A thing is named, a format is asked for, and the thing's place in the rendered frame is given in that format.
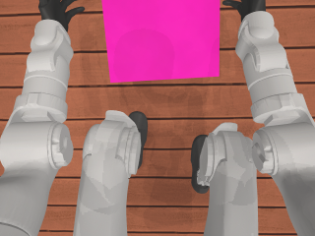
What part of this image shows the robot right hand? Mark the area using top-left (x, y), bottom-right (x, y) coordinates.
top-left (222, 0), bottom-right (266, 23)

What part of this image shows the robot left hand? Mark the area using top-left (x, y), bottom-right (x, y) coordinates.
top-left (38, 0), bottom-right (85, 32)

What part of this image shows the right robot foot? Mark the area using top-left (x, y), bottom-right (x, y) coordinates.
top-left (190, 135), bottom-right (210, 194)

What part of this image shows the left robot foot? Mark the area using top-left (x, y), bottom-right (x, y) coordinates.
top-left (128, 111), bottom-right (148, 169)

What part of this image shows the robot foot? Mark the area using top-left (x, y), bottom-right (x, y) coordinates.
top-left (190, 135), bottom-right (210, 194)
top-left (128, 111), bottom-right (148, 169)

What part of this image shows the left robot forearm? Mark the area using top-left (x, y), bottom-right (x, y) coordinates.
top-left (0, 19), bottom-right (74, 167)

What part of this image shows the right robot forearm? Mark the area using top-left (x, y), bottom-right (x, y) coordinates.
top-left (235, 11), bottom-right (315, 128)

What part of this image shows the left robot upper arm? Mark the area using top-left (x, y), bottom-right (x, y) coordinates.
top-left (0, 121), bottom-right (74, 236)

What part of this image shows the right robot upper arm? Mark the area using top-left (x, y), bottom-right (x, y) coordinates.
top-left (251, 122), bottom-right (315, 236)

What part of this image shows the carton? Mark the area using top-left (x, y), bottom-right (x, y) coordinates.
top-left (101, 0), bottom-right (221, 83)

